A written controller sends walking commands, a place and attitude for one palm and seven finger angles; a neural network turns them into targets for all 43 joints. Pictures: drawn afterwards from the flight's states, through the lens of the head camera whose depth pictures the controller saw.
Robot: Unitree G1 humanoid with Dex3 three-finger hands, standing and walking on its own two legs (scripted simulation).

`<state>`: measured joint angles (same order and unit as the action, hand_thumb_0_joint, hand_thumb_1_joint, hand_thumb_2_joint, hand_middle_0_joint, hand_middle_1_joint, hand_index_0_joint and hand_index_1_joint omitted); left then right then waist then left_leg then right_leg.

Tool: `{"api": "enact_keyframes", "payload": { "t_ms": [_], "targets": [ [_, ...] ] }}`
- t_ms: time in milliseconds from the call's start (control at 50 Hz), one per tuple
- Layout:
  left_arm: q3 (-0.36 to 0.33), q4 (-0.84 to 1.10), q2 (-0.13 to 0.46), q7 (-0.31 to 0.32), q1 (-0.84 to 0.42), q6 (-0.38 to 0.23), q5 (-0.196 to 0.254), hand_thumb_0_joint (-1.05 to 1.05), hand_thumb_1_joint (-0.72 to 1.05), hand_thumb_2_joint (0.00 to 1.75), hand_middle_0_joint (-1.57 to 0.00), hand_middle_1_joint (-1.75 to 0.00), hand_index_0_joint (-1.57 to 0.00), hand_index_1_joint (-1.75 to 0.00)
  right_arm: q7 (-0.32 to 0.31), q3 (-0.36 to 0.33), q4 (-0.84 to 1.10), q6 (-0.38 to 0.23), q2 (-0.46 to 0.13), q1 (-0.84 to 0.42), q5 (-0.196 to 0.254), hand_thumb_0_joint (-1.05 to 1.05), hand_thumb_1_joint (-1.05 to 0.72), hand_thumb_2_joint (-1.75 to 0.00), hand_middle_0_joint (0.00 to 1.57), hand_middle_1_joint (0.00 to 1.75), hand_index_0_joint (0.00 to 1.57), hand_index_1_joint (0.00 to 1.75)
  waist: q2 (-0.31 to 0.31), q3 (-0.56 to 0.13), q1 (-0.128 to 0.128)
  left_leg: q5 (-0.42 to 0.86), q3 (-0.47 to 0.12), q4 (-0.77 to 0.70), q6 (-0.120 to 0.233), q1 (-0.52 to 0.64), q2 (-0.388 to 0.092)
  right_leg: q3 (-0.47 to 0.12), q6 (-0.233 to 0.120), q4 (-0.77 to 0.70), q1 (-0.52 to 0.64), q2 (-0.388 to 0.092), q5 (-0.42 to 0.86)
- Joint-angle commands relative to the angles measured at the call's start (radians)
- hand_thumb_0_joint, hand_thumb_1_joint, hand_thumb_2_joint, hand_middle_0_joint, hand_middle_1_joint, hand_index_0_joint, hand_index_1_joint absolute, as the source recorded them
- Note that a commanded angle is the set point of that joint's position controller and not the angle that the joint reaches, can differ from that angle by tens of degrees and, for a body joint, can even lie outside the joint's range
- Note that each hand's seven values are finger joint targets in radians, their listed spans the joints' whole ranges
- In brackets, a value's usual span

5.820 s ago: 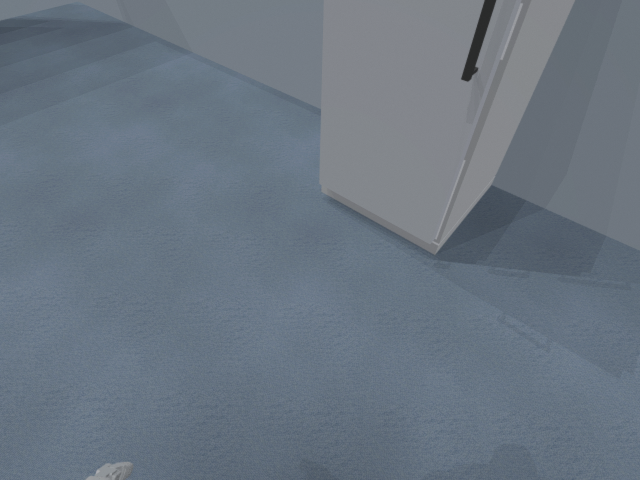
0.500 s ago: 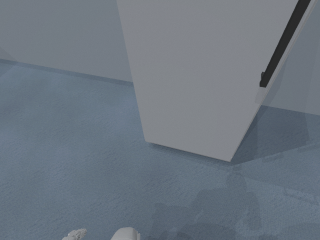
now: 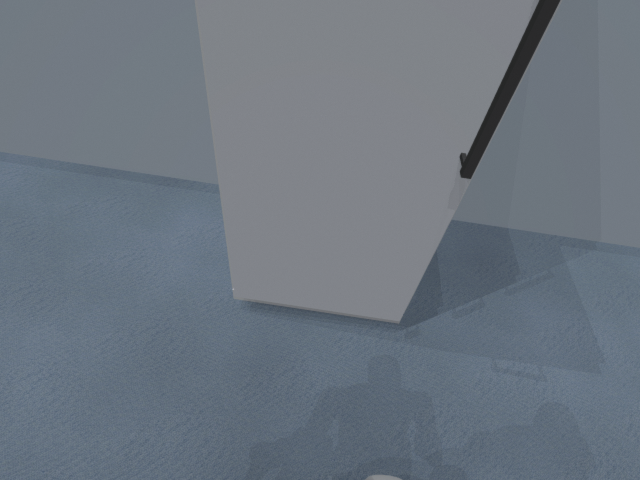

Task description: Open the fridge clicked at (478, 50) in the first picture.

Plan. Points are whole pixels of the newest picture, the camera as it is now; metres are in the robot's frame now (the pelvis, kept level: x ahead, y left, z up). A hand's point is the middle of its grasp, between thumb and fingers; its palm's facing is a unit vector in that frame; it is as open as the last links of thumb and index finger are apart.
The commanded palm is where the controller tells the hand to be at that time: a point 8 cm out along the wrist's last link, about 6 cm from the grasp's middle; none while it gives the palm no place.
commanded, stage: take the last steps up to it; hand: right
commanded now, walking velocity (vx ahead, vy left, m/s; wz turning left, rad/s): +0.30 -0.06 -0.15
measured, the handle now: (500, 90) +0.71 -0.24 +0.17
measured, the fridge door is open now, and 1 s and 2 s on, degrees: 0 0 0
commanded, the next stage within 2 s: come to a stop and stand still in 0.88 s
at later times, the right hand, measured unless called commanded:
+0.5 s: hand out of the picture +0.00 -0.26 -0.18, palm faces +0.13 +0.98 -0.16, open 7.4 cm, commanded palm none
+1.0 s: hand (460, 406) +0.29 -0.22 -0.17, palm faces +0.09 +0.97 -0.22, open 7.2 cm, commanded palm none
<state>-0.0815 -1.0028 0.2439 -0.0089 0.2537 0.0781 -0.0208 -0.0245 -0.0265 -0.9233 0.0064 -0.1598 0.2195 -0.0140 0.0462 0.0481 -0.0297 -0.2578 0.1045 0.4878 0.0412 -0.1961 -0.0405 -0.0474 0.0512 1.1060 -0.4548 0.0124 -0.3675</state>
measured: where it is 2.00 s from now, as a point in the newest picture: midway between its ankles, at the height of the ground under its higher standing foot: outside the picture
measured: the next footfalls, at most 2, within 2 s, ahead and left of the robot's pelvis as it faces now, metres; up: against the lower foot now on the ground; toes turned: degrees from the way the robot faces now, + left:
right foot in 0.30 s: +0.02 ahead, -0.16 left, +0.00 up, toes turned -9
left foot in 0.78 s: +0.30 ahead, +0.04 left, +0.00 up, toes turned +5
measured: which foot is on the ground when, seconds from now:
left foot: down 0.00-0.30, up 0.32-0.76, down 0.78-1.00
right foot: up 0.00-0.28, down 0.30-0.78, up 0.80-1.00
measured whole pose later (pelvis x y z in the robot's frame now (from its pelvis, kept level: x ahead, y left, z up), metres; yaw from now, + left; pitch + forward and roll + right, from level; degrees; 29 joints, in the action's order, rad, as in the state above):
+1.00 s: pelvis +0.21 -0.04 -0.01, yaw -4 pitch -1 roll +0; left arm -0.04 -1.09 0.15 0.02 0.31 -0.01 -0.02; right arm -0.03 -0.05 -1.03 -0.06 -0.16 0.17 -0.01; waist 0.03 0.05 -0.04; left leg -0.20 0.17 0.47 0.07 -0.26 0.00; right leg 0.05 0.01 1.00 -0.46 -0.11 -0.35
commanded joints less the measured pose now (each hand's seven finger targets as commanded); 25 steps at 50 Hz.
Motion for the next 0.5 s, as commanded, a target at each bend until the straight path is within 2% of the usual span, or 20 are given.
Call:
{"api": "enact_keyframes", "payload": {
  "t_ms": [0, 60, 100, 160, 180, 200, 220, 240, 260, 280, 300, 320, 340, 360, 380, 420, 440, 480],
  "targets": [
    [-0.006, 0.061, 0.049, -0.006, -0.050, -0.024, -0.006, 0.00, 0.90, 0.90, -0.20, -0.30, -0.20, -0.30, -0.007, -0.055, 0.026, -0.029, -0.201, 0.074, -0.009, 0.00, -0.90, -0.90, 0.20, 0.30, 0.20, 0.30, -0.194, 0.006, 0.062, -0.028, -0.226, -0.263, 0.080, 0.047, -0.263, 0.029, 0.013, -0.061, -0.059, -0.047, -0.006],
    [0.002, 0.073, 0.044, -0.016, -0.118, -0.040, -0.006, 0.00, 0.90, 0.90, -0.20, -0.30, -0.20, -0.30, 0.000, -0.055, -0.020, -0.039, -0.201, 0.152, -0.015, 0.00, -0.90, -0.90, 0.20, 0.30, 0.20, 0.30, -0.222, 0.027, 0.099, -0.165, -0.266, -0.311, 0.087, 0.083, -0.284, 0.063, 0.004, -0.199, -0.059, -0.068, -0.037],
    [0.009, 0.075, 0.033, -0.019, -0.133, -0.051, -0.005, 0.00, 0.90, 0.90, -0.20, -0.30, -0.20, -0.30, 0.004, -0.055, -0.050, -0.044, -0.207, 0.184, -0.019, 0.00, -0.90, -0.90, 0.20, 0.30, 0.20, 0.30, -0.218, 0.018, 0.106, -0.183, -0.273, -0.318, 0.096, 0.095, -0.288, 0.081, -0.009, -0.289, -0.029, -0.066, -0.051],
    [0.017, 0.069, 0.013, -0.021, -0.114, -0.066, 0.002, 0.00, 0.90, 0.90, -0.20, -0.30, -0.20, -0.30, 0.008, -0.055, -0.080, -0.045, -0.216, 0.189, -0.022, 0.00, -0.90, -0.90, 0.20, 0.30, 0.20, 0.30, -0.235, -0.002, 0.098, -0.195, -0.247, -0.315, 0.099, 0.067, -0.284, 0.119, -0.031, -0.416, 0.071, -0.050, -0.081],
    [0.021, 0.059, 0.007, -0.019, -0.091, -0.071, 0.002, 0.00, 0.90, 0.90, -0.20, -0.30, -0.20, -0.30, 0.008, -0.055, -0.089, -0.043, -0.212, 0.186, -0.021, 0.00, -0.90, -0.90, 0.20, 0.30, 0.20, 0.30, -0.218, -0.009, 0.086, -0.190, -0.237, -0.300, 0.095, 0.038, -0.273, 0.127, -0.039, -0.480, 0.130, -0.045, -0.064],
    [0.025, 0.041, -0.001, -0.014, -0.039, -0.078, 0.003, 0.00, 0.90, 0.90, -0.20, -0.30, -0.20, -0.30, 0.009, -0.056, -0.096, -0.039, -0.212, 0.161, -0.017, 0.00, -0.90, -0.90, 0.20, 0.30, 0.20, 0.30, -0.223, -0.017, 0.055, -0.207, -0.192, -0.269, 0.076, -0.008, -0.248, 0.147, -0.044, -0.572, 0.217, -0.036, -0.013],
    [0.027, 0.015, -0.002, -0.008, 0.024, -0.086, 0.004, 0.00, 0.90, 0.90, -0.20, -0.30, -0.20, -0.30, 0.010, -0.054, -0.102, -0.035, -0.201, 0.139, -0.011, 0.00, -0.90, -0.90, 0.20, 0.30, 0.20, 0.30, -0.195, -0.022, 0.025, -0.245, -0.146, -0.228, 0.045, -0.091, -0.213, 0.177, -0.045, -0.686, 0.353, -0.022, 0.063],
    [0.024, -0.015, 0.027, 0.003, 0.083, -0.097, 0.006, 0.00, 0.90, 0.90, -0.20, -0.30, -0.20, -0.30, 0.013, -0.046, -0.106, -0.032, -0.164, 0.133, -0.004, 0.00, -0.90, -0.90, 0.20, 0.30, 0.20, 0.30, -0.087, -0.038, 0.000, -0.248, -0.098, -0.141, 0.012, -0.189, -0.169, 0.145, -0.048, -0.764, 0.496, -0.052, 0.058],
    [0.007, -0.029, 0.096, 0.012, 0.146, -0.101, 0.001, 0.00, 0.90, 0.90, -0.20, -0.30, -0.20, -0.30, 0.021, -0.032, -0.094, -0.028, -0.116, 0.133, -0.001, 0.00, -0.90, -0.90, 0.20, 0.30, 0.20, 0.30, 0.128, -0.043, -0.032, -0.269, -0.025, 0.059, -0.034, -0.359, -0.080, -0.076, -0.102, -0.827, 0.612, -0.213, -0.093],
    [-0.009, -0.041, 0.177, 0.020, 0.223, -0.098, -0.005, 0.00, 0.90, 0.90, -0.20, -0.30, -0.20, -0.30, 0.024, -0.019, -0.059, -0.029, -0.067, 0.085, -0.006, 0.00, -0.90, -0.90, 0.20, 0.30, 0.20, 0.30, 0.274, 0.017, -0.070, -0.305, 0.069, 0.291, -0.060, -0.483, -0.011, -0.295, -0.191, -0.948, 0.574, -0.399, -0.232],
    [-0.006, -0.049, 0.168, 0.024, 0.220, -0.098, -0.006, 0.00, 0.90, 0.90, -0.20, -0.30, -0.20, -0.30, 0.021, -0.023, -0.036, -0.025, -0.092, 0.006, -0.018, 0.00, -0.90, -0.90, 0.20, 0.30, 0.20, 0.30, 0.225, 0.081, -0.081, -0.290, -0.016, 0.420, -0.048, -0.509, -0.045, -0.343, -0.223, -0.994, 0.467, -0.425, -0.297],
    [0.006, -0.046, 0.129, 0.030, 0.182, -0.101, -0.005, 0.00, 0.90, 0.90, -0.20, -0.30, -0.20, -0.30, 0.026, -0.029, -0.044, -0.021, -0.098, -0.015, -0.019, 0.00, -0.90, -0.90, 0.20, 0.30, 0.20, 0.30, 0.180, 0.142, -0.057, -0.220, -0.052, 0.506, -0.046, -0.523, -0.065, -0.312, -0.220, -1.010, 0.396, -0.397, -0.278],
    [0.020, -0.036, 0.088, 0.032, 0.131, -0.108, -0.001, 0.00, 0.90, 0.90, -0.20, -0.30, -0.20, -0.30, 0.035, -0.031, -0.068, -0.022, -0.096, 0.014, -0.018, 0.00, -0.90, -0.90, 0.20, 0.30, 0.20, 0.30, 0.125, 0.178, -0.024, -0.141, -0.062, 0.544, -0.045, -0.514, -0.081, -0.230, -0.208, -1.004, 0.365, -0.354, -0.179],
    [0.028, -0.032, 0.063, 0.034, 0.098, -0.118, 0.004, 0.00, 0.90, 0.90, -0.20, -0.30, -0.20, -0.30, 0.044, -0.031, -0.093, -0.025, -0.097, 0.051, -0.016, 0.00, -0.90, -0.90, 0.20, 0.30, 0.20, 0.30, 0.084, 0.162, 0.003, -0.080, -0.062, 0.562, -0.054, -0.483, -0.093, -0.163, -0.198, -1.000, 0.350, -0.327, -0.086],
    [0.032, -0.029, 0.056, 0.036, 0.098, -0.127, 0.004, 0.00, 0.90, 0.90, -0.20, -0.30, -0.20, -0.30, 0.045, -0.030, -0.107, -0.024, -0.084, 0.074, -0.017, 0.00, -0.90, -0.90, 0.20, 0.30, 0.20, 0.30, 0.074, 0.145, 0.015, -0.040, -0.057, 0.572, -0.064, -0.464, -0.090, -0.110, -0.192, -0.991, 0.359, -0.294, 0.032],
    [0.031, -0.041, 0.042, 0.040, 0.123, -0.142, 0.008, 0.00, 0.90, 0.90, -0.20, -0.30, -0.20, -0.30, 0.044, -0.029, -0.115, -0.018, -0.077, 0.091, -0.016, 0.00, -0.90, -0.90, 0.20, 0.30, 0.20, 0.30, 0.055, 0.102, 0.028, 0.007, -0.051, 0.576, -0.077, -0.470, -0.085, -0.047, -0.200, -0.968, 0.415, -0.272, 0.240],
    [0.032, -0.053, 0.040, 0.042, 0.148, -0.148, 0.010, 0.00, 0.90, 0.90, -0.20, -0.30, -0.20, -0.30, 0.043, -0.029, -0.111, -0.018, -0.076, 0.074, -0.015, 0.00, -0.90, -0.90, 0.20, 0.30, 0.20, 0.30, 0.046, 0.096, 0.022, 0.015, -0.047, 0.573, -0.080, -0.479, -0.084, -0.036, -0.206, -0.954, 0.437, -0.270, 0.333],
    [0.031, -0.067, 0.037, 0.046, 0.170, -0.154, 0.011, 0.00, 0.90, 0.90, -0.20, -0.30, -0.20, -0.30, 0.042, -0.030, -0.099, -0.015, -0.074, 0.043, -0.011, 0.00, -0.90, -0.90, 0.20, 0.30, 0.20, 0.30, 0.044, 0.091, 0.028, 0.034, -0.047, 0.544, -0.087, -0.503, -0.090, -0.013, -0.214, -0.941, 0.471, -0.279, 0.453]
  ]
}}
